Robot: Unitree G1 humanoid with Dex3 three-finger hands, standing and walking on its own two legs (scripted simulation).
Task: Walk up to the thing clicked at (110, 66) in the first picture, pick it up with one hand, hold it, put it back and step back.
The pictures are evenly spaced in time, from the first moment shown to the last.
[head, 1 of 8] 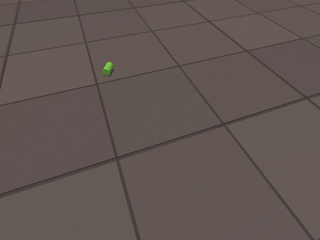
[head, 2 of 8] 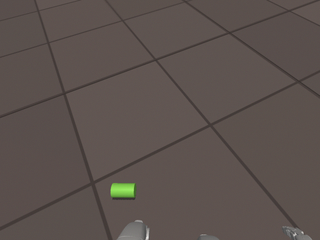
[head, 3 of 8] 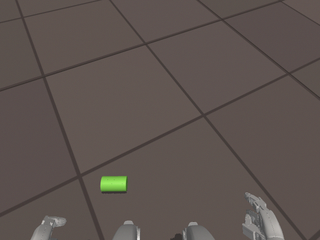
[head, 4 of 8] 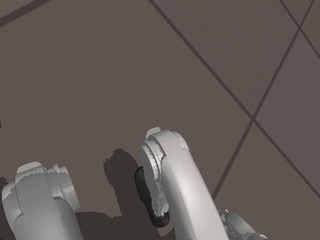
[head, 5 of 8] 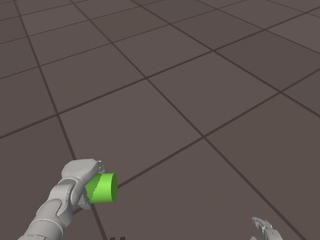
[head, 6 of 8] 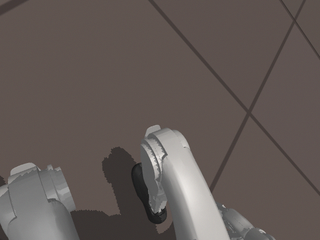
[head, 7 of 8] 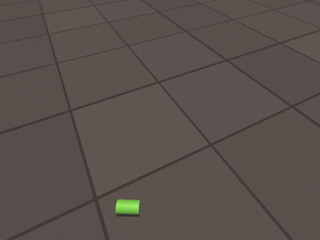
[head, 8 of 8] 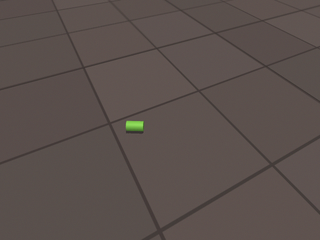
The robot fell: no
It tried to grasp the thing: yes
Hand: left
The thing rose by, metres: 0.66
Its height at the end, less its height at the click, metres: +0.00
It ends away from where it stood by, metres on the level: 0.01
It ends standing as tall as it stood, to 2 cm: yes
